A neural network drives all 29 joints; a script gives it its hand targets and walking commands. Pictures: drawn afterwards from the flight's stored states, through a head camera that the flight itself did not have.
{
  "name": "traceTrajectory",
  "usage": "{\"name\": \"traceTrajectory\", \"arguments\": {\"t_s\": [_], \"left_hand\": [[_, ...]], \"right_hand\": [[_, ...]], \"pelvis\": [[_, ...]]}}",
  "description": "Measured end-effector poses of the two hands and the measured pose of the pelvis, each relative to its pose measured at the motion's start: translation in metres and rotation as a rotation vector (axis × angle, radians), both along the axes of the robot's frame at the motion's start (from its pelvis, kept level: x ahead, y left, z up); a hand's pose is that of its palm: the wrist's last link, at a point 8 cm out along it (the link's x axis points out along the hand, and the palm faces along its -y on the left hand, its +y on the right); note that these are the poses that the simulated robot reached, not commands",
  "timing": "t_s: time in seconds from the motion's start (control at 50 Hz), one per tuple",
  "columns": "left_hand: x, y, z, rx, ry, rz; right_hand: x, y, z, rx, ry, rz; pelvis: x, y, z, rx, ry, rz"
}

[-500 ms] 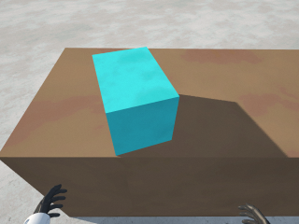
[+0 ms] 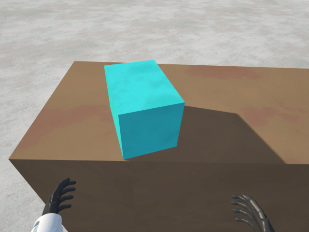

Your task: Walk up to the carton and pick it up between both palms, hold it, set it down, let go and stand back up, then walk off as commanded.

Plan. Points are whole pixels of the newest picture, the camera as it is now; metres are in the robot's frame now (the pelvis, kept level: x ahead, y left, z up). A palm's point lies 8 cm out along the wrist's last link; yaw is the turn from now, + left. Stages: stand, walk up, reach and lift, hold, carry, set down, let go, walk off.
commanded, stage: reach and lift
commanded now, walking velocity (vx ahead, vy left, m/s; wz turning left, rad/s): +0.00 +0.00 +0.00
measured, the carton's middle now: (140, 105) +0.53 +0.04 +0.06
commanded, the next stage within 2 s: none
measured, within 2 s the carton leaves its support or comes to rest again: neither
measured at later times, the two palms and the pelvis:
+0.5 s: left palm (76, 185) +0.23 +0.18 +0.05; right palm (257, 194) +0.22 -0.25 +0.04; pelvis +0.02 -0.02 +0.01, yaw +1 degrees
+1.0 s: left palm (76, 168) +0.26 +0.18 +0.08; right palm (242, 159) +0.28 -0.22 +0.08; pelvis +0.03 -0.01 +0.01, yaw +0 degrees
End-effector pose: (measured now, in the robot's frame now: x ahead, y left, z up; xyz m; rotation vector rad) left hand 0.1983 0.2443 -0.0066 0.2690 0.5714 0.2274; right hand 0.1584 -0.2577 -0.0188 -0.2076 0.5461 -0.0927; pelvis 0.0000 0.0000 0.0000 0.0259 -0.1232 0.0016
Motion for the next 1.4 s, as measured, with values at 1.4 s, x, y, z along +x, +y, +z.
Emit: {"name": "traceTrajectory", "arguments": {"t_s": [1.4], "left_hand": [[0.111, -0.068, 0.135, -0.137, -0.258, 0.017]], "right_hand": [[0.187, 0.045, 0.152, 0.208, -0.362, 0.118]], "pelvis": [[0.027, -0.009, 0.007, 0.009, 0.053, 0.002]]}}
